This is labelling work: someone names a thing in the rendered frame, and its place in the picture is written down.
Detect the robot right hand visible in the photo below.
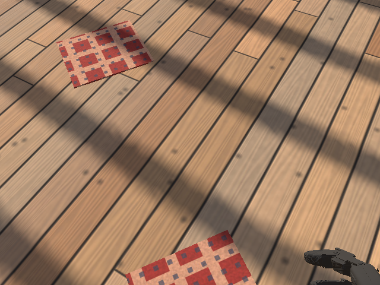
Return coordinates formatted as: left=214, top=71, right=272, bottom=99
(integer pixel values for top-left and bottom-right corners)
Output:
left=304, top=248, right=380, bottom=285

